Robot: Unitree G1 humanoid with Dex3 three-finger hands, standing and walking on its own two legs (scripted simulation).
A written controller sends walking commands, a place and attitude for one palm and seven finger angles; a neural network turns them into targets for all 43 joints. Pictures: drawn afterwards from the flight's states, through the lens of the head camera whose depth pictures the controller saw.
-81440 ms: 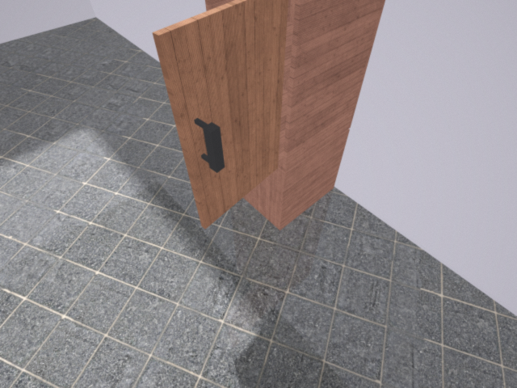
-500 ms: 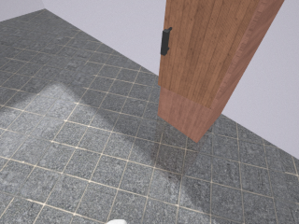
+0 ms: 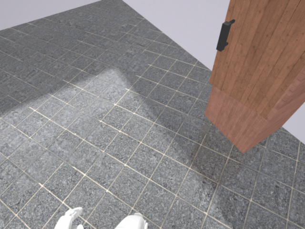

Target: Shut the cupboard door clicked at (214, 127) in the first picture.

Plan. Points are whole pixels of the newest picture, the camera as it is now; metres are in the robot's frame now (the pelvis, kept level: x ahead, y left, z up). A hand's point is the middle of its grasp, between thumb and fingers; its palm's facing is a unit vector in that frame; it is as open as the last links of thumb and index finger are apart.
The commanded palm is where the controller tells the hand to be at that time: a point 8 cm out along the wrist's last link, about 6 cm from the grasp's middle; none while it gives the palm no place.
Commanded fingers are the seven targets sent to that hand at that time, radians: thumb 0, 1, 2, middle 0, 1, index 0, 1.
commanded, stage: walk to a spot facing it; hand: left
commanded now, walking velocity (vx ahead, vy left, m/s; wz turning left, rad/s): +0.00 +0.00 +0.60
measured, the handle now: (226, 35) +0.88 -0.30 +0.00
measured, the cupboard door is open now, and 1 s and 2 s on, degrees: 9 9 9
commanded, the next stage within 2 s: turn to face it in 1.18 s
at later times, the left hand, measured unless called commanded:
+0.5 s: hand out of the picture -0.02 +0.25 -0.17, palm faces +0.34 -0.91 -0.24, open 7.3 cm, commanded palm none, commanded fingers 0.00 0.90 0.90 -0.20 -0.30 -0.20 -0.30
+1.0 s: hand out of the picture +0.11 +0.21 -0.14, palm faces +0.59 -0.77 -0.24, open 7.3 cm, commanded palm none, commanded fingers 0.00 0.90 0.90 -0.20 -0.30 -0.20 -0.30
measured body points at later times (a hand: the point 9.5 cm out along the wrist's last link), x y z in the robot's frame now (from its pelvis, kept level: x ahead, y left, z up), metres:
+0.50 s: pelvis +0.02 +0.03 +0.01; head +0.06 +0.06 +0.45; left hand -0.03 +0.30 -0.15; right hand +0.18 -0.18 -0.12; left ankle -0.03 +0.12 -0.73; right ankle +0.04 -0.11 -0.66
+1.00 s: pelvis +0.17 +0.03 +0.02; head +0.21 +0.03 +0.46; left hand +0.08 +0.25 -0.12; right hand +0.35 -0.16 -0.14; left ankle +0.08 +0.15 -0.62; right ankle +0.21 -0.06 -0.73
